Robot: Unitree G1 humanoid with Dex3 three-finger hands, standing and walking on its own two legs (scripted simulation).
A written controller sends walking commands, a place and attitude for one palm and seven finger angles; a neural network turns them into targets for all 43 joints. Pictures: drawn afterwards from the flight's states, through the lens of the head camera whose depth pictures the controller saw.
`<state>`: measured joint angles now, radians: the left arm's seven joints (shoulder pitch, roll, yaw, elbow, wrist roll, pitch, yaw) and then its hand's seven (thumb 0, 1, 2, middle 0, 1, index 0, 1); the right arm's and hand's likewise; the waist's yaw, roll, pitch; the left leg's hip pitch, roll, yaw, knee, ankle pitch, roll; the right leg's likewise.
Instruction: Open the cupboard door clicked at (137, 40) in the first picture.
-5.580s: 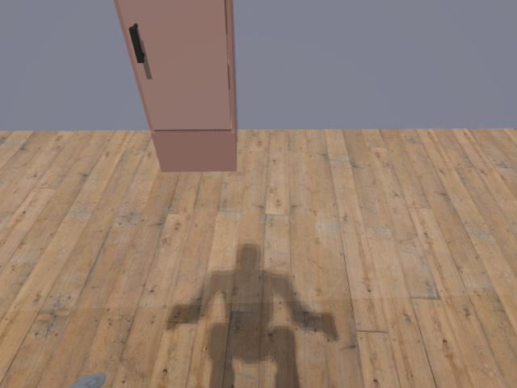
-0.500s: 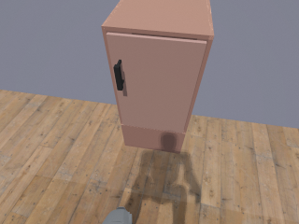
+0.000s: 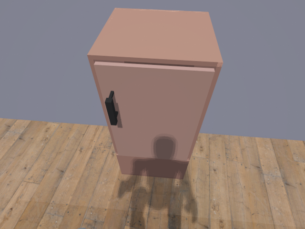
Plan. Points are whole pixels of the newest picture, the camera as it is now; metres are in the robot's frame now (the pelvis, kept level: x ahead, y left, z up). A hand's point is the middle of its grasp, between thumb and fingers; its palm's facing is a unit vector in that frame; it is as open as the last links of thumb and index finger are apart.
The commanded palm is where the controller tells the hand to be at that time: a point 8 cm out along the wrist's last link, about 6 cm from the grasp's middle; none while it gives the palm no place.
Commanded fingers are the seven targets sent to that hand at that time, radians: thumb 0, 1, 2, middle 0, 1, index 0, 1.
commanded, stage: come to a stop and stand still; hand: left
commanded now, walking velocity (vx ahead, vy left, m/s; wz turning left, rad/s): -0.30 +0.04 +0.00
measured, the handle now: (112, 108) +0.53 +0.17 -0.03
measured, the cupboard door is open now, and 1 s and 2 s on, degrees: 0 0 0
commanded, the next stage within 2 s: look again from close up in 1.26 s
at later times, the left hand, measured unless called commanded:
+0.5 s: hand out of the picture +0.00 +0.22 -0.18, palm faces +0.07 -0.97 -0.23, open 7.3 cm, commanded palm none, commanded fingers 0.00 0.90 0.90 -0.20 -0.30 -0.20 -0.30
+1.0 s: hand out of the picture -0.04 +0.15 -0.16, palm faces +0.03 -0.97 -0.23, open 7.2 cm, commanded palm none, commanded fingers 0.00 0.90 0.90 -0.20 -0.30 -0.20 -0.30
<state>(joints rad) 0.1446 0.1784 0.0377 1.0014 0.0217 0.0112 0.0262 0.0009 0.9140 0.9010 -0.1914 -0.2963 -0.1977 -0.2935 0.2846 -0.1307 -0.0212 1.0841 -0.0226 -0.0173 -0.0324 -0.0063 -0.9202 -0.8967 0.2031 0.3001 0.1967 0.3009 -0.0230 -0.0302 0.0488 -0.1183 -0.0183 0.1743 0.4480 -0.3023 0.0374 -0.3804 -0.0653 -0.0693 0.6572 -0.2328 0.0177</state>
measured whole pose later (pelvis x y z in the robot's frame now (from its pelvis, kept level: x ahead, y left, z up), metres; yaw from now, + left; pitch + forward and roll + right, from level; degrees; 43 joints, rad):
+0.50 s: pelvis -0.06 +0.02 +0.00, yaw +0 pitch -1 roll +0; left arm 0.21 0.21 0.06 1.02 0.02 0.06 0.03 0.00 0.91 0.90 -0.20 -0.30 -0.20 -0.29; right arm 0.24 -0.18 -0.04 1.02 -0.02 0.02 -0.01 0.00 -0.91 -0.90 0.20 0.30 0.19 0.30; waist 0.01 -0.03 0.01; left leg -0.16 0.02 0.03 0.52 -0.34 -0.01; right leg -0.41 -0.04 -0.06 0.54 -0.20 0.00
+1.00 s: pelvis -0.06 -0.03 +0.01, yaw +1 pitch -1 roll +1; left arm 0.25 0.14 0.02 1.12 0.01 -0.01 0.03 0.02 0.95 0.90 -0.20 -0.30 -0.20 -0.29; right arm 0.35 -0.14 -0.02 1.15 -0.02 0.03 -0.04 0.00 -0.91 -0.90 0.20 0.30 0.20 0.30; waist -0.03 0.04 0.03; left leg -0.24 0.07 0.03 0.62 -0.42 -0.03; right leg -0.16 0.02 -0.11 0.44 -0.27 -0.07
